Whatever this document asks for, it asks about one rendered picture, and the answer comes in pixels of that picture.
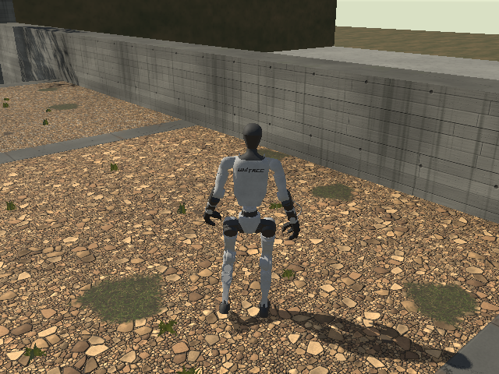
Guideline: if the left robot hand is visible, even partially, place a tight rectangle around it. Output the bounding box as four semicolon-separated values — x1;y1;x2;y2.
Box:
203;211;221;226

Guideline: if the right robot hand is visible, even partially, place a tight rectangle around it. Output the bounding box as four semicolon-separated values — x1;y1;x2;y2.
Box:
282;221;300;240

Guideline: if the robot left upper arm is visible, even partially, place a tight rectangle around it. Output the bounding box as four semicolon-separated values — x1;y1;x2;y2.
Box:
212;156;235;199

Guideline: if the robot head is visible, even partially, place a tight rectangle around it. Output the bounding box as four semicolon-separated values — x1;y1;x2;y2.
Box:
238;123;265;161

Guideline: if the robot right upper arm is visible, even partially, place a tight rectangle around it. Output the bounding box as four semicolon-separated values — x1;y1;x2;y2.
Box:
267;157;289;202

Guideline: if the right robot foot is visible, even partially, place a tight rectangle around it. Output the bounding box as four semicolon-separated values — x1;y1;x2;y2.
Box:
259;299;270;318

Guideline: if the robot right forearm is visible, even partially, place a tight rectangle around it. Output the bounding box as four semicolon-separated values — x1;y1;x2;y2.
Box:
281;189;298;224

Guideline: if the robot left forearm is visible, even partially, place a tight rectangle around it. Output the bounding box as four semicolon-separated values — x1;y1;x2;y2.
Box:
205;186;220;214

